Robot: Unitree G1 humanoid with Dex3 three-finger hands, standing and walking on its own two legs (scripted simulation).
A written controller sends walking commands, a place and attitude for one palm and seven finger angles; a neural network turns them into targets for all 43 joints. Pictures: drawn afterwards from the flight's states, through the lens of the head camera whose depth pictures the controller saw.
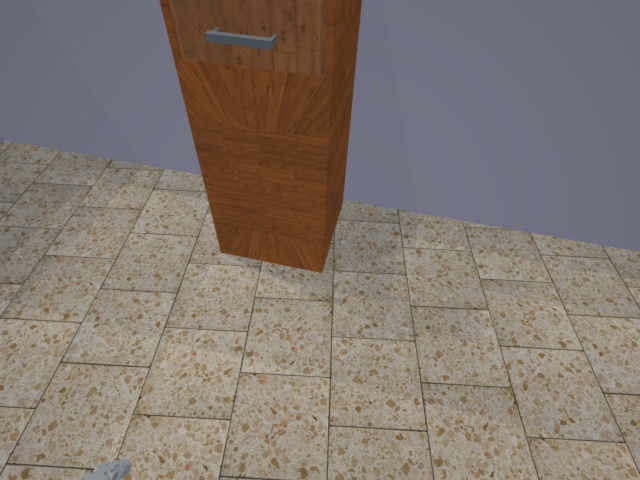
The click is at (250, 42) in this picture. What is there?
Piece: drawer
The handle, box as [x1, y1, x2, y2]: [205, 27, 277, 49]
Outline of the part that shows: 205,32 206,41 271,49 273,47 273,43 277,38 277,34 273,34 270,38 220,32 218,27 214,28 211,31 208,30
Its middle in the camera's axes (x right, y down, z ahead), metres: -0.19 -0.49 +0.93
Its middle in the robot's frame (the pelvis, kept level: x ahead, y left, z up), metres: +1.03 +0.25 +0.12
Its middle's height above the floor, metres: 0.89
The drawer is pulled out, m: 0.00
